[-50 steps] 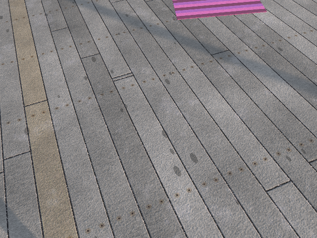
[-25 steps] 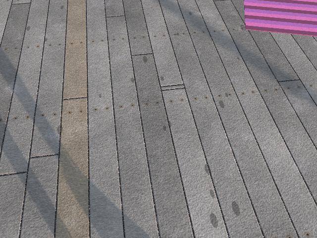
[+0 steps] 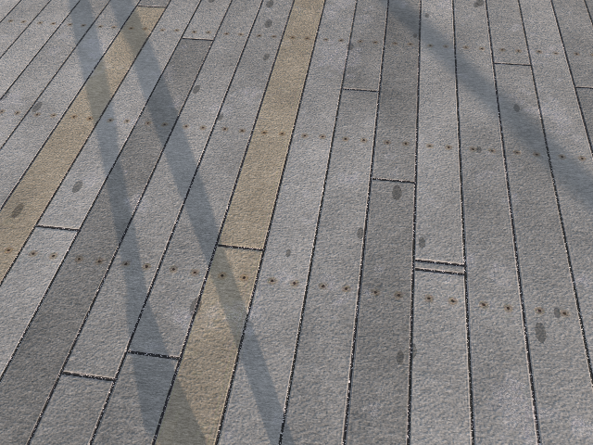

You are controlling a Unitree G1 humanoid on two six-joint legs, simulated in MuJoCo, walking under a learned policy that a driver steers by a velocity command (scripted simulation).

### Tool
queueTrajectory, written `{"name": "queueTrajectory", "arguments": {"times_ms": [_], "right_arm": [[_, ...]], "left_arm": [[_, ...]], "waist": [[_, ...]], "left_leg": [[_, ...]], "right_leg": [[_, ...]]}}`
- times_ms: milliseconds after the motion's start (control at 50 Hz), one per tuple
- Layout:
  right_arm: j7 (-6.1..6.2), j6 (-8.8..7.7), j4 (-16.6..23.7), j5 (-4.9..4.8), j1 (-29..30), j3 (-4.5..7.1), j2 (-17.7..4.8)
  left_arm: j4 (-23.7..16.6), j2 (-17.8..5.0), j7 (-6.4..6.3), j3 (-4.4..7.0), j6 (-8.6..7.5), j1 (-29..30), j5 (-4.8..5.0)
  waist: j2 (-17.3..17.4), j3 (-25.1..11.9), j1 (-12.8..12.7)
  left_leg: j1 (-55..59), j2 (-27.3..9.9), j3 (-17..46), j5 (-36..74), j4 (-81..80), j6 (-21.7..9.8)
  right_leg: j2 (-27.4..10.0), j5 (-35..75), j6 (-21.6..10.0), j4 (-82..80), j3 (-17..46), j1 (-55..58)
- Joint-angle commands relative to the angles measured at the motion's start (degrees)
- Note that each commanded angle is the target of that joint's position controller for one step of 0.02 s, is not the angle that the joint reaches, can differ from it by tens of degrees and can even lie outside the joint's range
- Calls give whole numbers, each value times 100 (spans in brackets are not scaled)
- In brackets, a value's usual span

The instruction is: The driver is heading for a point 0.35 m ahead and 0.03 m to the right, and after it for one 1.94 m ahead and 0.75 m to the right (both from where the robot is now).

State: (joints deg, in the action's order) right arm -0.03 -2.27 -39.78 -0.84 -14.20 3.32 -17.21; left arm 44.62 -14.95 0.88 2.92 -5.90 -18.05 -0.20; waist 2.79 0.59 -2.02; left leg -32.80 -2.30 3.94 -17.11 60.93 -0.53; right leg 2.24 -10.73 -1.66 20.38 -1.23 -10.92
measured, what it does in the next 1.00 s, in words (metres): walks ahead, turning right: left foot, then right foot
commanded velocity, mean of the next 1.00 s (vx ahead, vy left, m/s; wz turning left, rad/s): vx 0.21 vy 0.00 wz -0.28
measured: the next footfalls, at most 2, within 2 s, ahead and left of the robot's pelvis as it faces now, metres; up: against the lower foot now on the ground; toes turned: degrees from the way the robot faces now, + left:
left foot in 0.26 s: +0.31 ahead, +0.15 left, +0.00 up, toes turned +1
right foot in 0.76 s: +0.32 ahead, -0.10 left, +0.00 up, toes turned -17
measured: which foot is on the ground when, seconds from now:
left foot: up 0.00-0.24, down 0.26-0.76, up 0.78-1.00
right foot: down 0.00-0.28, up 0.30-0.74, down 0.76-1.00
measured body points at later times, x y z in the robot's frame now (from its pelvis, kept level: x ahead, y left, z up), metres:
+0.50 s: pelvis +0.23 +0.06 +0.00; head +0.27 +0.07 +0.45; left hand +0.34 +0.34 -0.13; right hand +0.35 -0.22 -0.10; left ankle +0.27 +0.15 -0.74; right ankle +0.23 -0.09 -0.67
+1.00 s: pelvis +0.28 +0.01 +0.00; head +0.33 -0.03 +0.44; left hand +0.53 +0.23 -0.08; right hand +0.34 -0.31 -0.12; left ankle +0.35 +0.16 -0.68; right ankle +0.29 -0.09 -0.74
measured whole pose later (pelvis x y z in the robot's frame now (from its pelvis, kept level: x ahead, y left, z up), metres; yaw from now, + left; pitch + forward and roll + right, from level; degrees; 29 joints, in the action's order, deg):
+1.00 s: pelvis +0.28 +0.01 +0.00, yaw -22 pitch +3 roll +2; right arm 1.5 0.4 -44.1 -0.1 -4.0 4.5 -18.1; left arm 36.2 -18.0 -1.2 4.3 1.6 -9.8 0.4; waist 0.8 3.9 -0.6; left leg -28.8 0.2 3.0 -23.3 53.9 4.5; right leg 2.4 -9.4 -2.3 25.6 4.3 -18.7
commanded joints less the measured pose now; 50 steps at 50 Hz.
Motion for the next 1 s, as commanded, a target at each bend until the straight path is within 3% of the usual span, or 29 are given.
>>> {"name": "queueTrajectory", "arguments": {"times_ms": [20, 60, 80, 140, 180, 220, 240, 260, 280, 300, 320, 340, 360, 380, 420, 460, 580, 680, 720, 740, 760, 780, 800, 820, 840, 880, 900, 920, 1000], "right_arm": [[-45, -113, 483, 65, 287, -21, -127], [-69, -156, 527, 77, 629, -46, -73], [-99, -189, 581, 25, 783, -92, 6], [-168, -236, 720, -16, 1355, -71, -100], [-216, -252, 828, -42, 1536, -46, -175], [-233, -279, 830, -7, 1400, 15, -310], [-212, -302, 711, 56, 926, 103, -450], [-169, -323, 514, 144, 222, 214, -690], [-88, -315, 384, 301, -711, 319, -1153], [-86, -222, 362, 302, -760, 337, -1378], [-85, -148, 381, 222, -800, 252, -892], [-81, -145, 374, 162, -419, 163, -682], [-87, -155, 336, 129, -42, 114, -524], [-102, -167, 320, 118, 248, 79, -382], [-109, -238, 248, 235, 619, 109, -391], [-63, -264, 195, 251, 926, 144, -481], [143, -82, -65, 166, 877, 234, -735], [90, 102, -223, -6, 737, 338, -999], [86, 151, -260, -97, 781, 361, -1031], [83, 163, -342, -123, 636, 350, -948], [65, 152, -432, -18, 316, 309, -762], [36, 110, -160, 270, 427, 189, -459], [48, 114, -58, 254, 788, 188, -517], [45, 146, -52, 101, 980, 249, -716], [78, 166, -74, 32, 958, 251, -661], [180, 225, -117, 165, 1069, 271, -684], [173, 232, -107, 106, 888, 260, -638], [175, 234, -135, 86, 755, 248, -607], [157, 218, -144, 77, 919, 201, -477]], "left_arm": [[-268, -854, -13, 193, -81, 204, 77], [-170, -930, -31, 199, -41, 70, 86], [-129, -1082, -34, 228, -19, 31, 97], [90, -1101, -35, 225, 57, -364, 164], [194, -1153, -45, 232, 113, -475, 192], [259, -1222, -73, 247, 191, -449, 191], [263, -1227, -94, 234, 232, -360, 193], [231, -1137, -108, 187, 237, -356, 170], [-17, -815, -123, 47, 198, -246, -12], [90, -199, -92, -153, 159, -1296, -11], [275, -906, -111, 39, 163, -1065, 136], [111, -1045, -127, 112, 189, -559, 249], [87, -931, -177, 104, 245, -359, 205], [89, -899, -213, 138, 338, -279, 126], [86, -700, -256, 152, 565, -470, 119], [-34, -594, -290, 169, 700, -437, 115], [-550, -527, -129, 165, 771, 427, 66], [-958, -700, 21, 256, 897, 895, 74], [-1018, -706, 59, 295, 919, 824, 82], [-1004, -794, 38, 343, 907, 691, 64], [-970, -1233, -54, 496, 888, 372, 59], [-1066, -1937, -180, 641, 878, 181, 5], [-1126, -1678, -128, 537, 758, 70, -114], [-1122, -1484, -75, 476, 646, 182, -81], [-1112, -1360, -94, 454, 577, 447, 1], [-1171, -1077, -163, 353, 614, 869, 122], [-1223, -1263, -186, 381, 626, 906, 69], [-1245, -1281, -202, 402, 639, 979, 50], [-1246, -1343, -275, 444, 697, 891, 85]], "waist": [[-733, 115, 73], [-592, 60, -51], [-817, 126, -89], [-706, 220, -295], [-754, 282, -259], [-777, 208, -60], [-741, -89, 269], [-666, -607, 609], [-6, -1555, 933], [1422, -2490, 522], [662, -2433, 801], [545, -1568, 694], [254, -1184, 498], [213, -825, 338], [366, -663, 17], [421, -451, -119], [227, -385, 132], [241, -269, 268], [223, -300, 154], [102, -361, 94], [-570, -623, 66], [-2196, -753, 160], [-1776, -1282, -179], [-1151, -1171, -197], [-907, -964, -22], [-516, -743, 135], [-957, -739, 285], [-1048, -762, 314], [-897, -884, 171]], "left_leg": [[-639, -314, -9, 611, -952, 76], [-467, -254, -133, 1295, -1593, 58], [-269, -258, -178, 1466, -1996, 63], [-12, -93, -335, 1772, -2623, 29], [-5, -55, -300, 1589, -2886, -105], [483, 63, -326, 1318, -3177, -264], [1251, 243, -457, 1487, -3467, -384], [2438, 199, -456, 2132, -3602, -531], [4249, -993, 661, 3946, -3170, -893], [5785, -2451, 2533, 4651, -3222, -1854], [5208, -2218, 2461, 4362, -3441, -1737], [4605, -1969, 1586, 4578, -3525, -1533], [3970, -1701, 1109, 4563, -3687, -1370], [3294, -1521, 727, 4459, -3915, -1262], [2279, -1398, 262, 4281, -4381, -1283], [1876, -1433, -147, 4070, -4640, -1392], [2103, -1465, -744, 2857, -4819, -1298], [2703, -1745, -715, 2519, -4342, -1150], [2806, -1681, -846, 2558, -3848, -896], [2684, -1474, -1034, 2430, -3393, -634], [2210, -1018, -1401, 1921, -2404, -198], [338, -106, -1729, -1006, -592, 407], [-301, 295, -584, -2397, 598, 519], [-452, 158, -177, -2122, 999, 440], [-564, 50, -71, -1655, 871, 359], [-403, -22, -34, -1005, 399, 321], [-135, 80, -48, -856, 293, 389], [-29, 117, -32, -758, -29, 462], [424, 298, 12, -404, -1172, 571]], "right_leg": [[-1467, 1077, -1131, -1182, 1220, 394], [-1337, 1151, -1015, -1262, 930, 479], [-1408, 1255, -1031, -1232, 840, 356], [-1428, 1208, -904, -1141, 678, 575], [-1624, 1397, -835, -1020, 740, 897], [-1667, 2188, -691, -606, 767, 1070], [-1465, 3224, -541, 38, 614, 1043], [-1138, 3545, -328, 973, 445, 697], [-718, 1718, -16, 2649, 255, -516], [9, -2664, 324, 4464, 348, -2239], [-151, -2708, 365, 5047, 977, -2378], [-326, -2461, 373, 5136, 846, -2747], [-547, -2113, 430, 4893, 695, -2709], [-665, -1833, 483, 4643, 639, -2476], [-707, -1323, 570, 4576, 503, -1699], [-701, -1043, 656, 4286, 430, -1681], [-807, 34, 500, 2794, 231, -1510], [-692, -600, 250, 2005, -14, -1493], [-528, -333, 69, 1252, -207, -1114], [-394, 273, -76, 698, -214, -648], [-643, 2051, -353, 304, 353, 256], [-2018, 4577, -1305, 444, 2326, 1442], [-2555, 4388, -2143, 257, 3095, 1490], [-2261, 4134, -1977, 197, 2582, 1381], [-1931, 3610, -1612, 235, 2161, 1213], [-1574, 2754, -1190, 17, 1869, 786], [-1632, 3092, -1344, 43, 1909, 516], [-1572, 3082, -1368, 34, 1875, 477], [-1362, 2566, -1206, 147, 1946, 407]]}}
Keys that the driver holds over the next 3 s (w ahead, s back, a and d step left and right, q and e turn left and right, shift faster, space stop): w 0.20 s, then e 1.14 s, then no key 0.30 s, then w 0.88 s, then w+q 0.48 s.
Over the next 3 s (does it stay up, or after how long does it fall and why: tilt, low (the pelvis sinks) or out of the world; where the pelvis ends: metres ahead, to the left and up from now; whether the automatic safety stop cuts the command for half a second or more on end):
stays up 0.74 -0.33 -0.01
